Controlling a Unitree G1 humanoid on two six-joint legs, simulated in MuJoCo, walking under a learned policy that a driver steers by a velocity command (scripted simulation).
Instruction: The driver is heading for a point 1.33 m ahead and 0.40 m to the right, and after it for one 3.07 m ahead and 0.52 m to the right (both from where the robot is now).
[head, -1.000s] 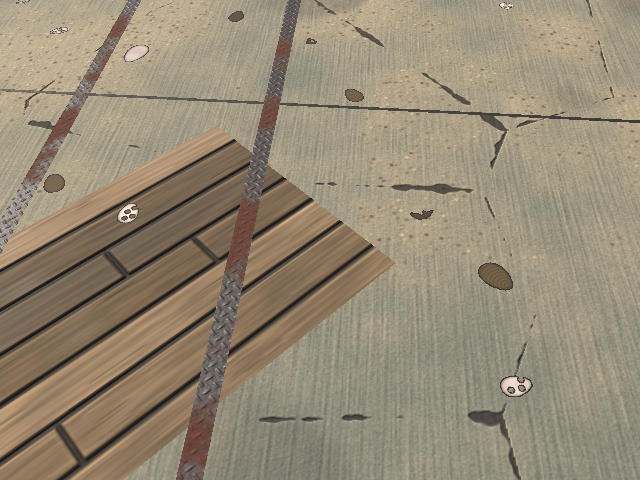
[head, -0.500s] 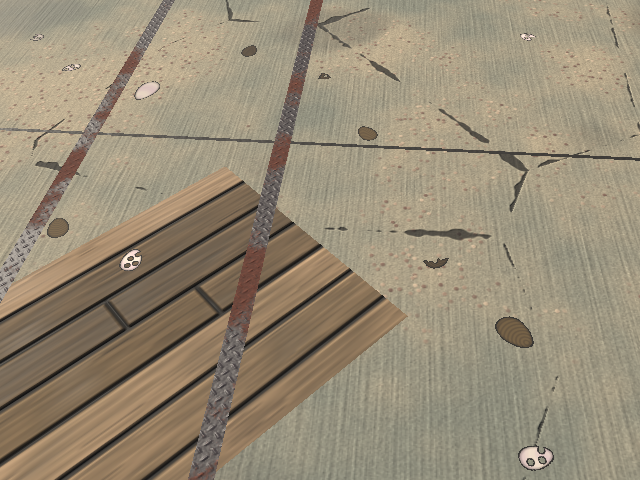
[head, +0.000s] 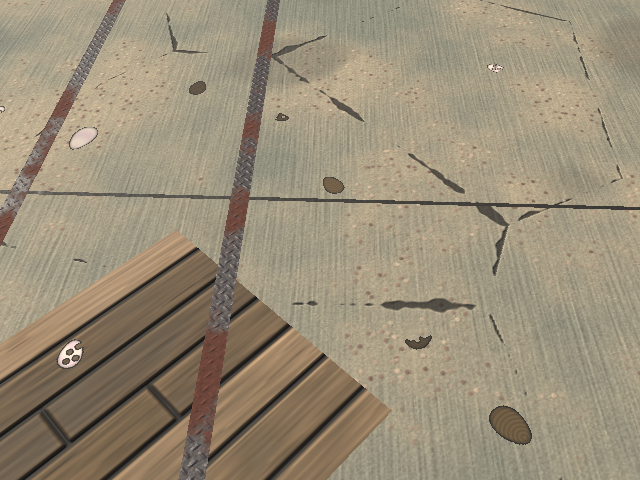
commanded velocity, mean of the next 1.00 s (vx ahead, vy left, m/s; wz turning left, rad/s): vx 0.49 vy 0.00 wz -0.01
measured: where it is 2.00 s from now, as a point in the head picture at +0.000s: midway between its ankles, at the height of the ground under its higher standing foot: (328, 388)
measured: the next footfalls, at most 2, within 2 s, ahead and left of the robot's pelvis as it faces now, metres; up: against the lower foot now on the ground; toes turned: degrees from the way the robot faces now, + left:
right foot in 0.30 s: +0.34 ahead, -0.17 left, +0.00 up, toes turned -2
left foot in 0.86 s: +0.65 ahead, +0.07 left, +0.00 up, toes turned +4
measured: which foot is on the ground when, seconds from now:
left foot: down 0.00-0.32, up 0.34-0.84, down 0.86-1.00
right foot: up 0.00-0.28, down 0.30-0.88, up 0.90-1.00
